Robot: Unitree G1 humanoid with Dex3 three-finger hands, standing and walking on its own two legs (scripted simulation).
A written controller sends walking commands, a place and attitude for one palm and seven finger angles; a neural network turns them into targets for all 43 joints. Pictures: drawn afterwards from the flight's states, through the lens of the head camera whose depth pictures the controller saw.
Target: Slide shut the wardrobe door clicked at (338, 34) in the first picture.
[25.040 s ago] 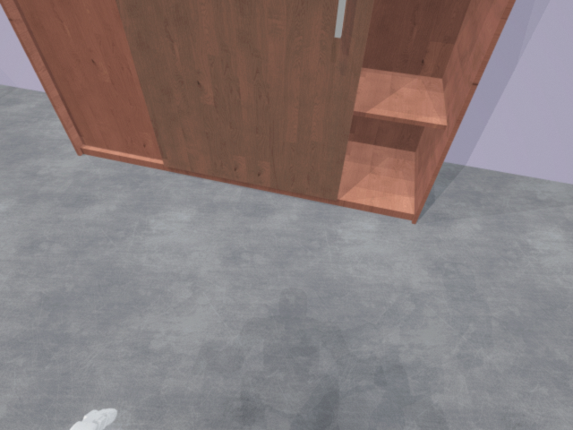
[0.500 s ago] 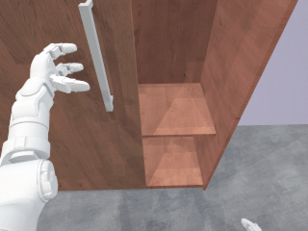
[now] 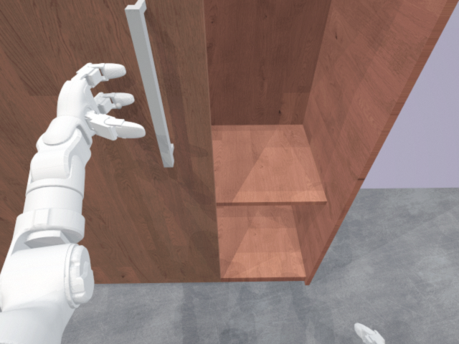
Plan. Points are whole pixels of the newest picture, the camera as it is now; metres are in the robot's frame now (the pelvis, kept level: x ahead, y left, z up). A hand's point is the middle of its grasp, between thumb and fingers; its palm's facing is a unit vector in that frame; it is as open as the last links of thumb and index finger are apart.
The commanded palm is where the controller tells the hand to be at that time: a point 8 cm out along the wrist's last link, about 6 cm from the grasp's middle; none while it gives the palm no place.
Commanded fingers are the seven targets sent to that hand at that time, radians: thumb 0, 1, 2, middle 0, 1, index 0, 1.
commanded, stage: move the hooked fingers beside the handle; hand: left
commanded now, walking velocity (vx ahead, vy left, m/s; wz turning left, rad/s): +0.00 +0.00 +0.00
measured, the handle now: (157, 97) +0.49 +0.14 +0.20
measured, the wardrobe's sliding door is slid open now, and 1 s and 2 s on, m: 0.38 0.37 0.37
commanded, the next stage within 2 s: feel for the door with the fingertips in 0.16 s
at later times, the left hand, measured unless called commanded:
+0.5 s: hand (140, 104) +0.44 +0.15 +0.23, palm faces +0.00 -1.00 +0.01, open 14.0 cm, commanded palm +0.42 +0.21 +0.22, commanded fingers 0.00 -0.50 0.30 -0.30 -1.20 -0.30 -1.20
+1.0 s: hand (135, 99) +0.45 +0.16 +0.23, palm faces +0.04 -1.00 +0.01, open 13.9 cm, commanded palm +0.43 +0.21 +0.22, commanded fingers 0.00 -0.50 0.30 -0.30 -1.20 -0.30 -1.20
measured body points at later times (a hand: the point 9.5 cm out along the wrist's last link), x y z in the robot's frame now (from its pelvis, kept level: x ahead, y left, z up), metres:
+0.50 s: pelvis +0.00 -0.01 +0.00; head -0.01 -0.02 +0.45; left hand +0.43 +0.20 +0.23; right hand +0.12 -0.26 -0.11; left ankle +0.02 +0.11 -0.74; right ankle -0.02 -0.10 -0.74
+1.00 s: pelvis -0.01 -0.01 +0.00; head +0.00 -0.02 +0.45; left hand +0.44 +0.21 +0.23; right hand +0.09 -0.28 -0.12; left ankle +0.02 +0.11 -0.74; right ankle -0.02 -0.10 -0.74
